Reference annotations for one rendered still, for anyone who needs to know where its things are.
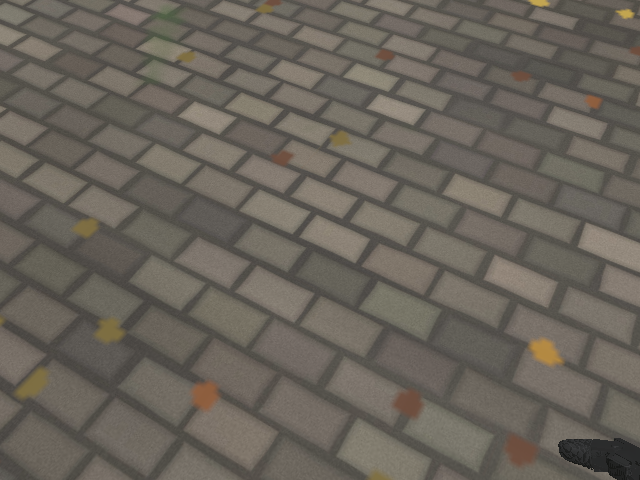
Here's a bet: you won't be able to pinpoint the robot right hand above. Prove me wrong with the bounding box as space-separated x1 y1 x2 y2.
558 438 640 480

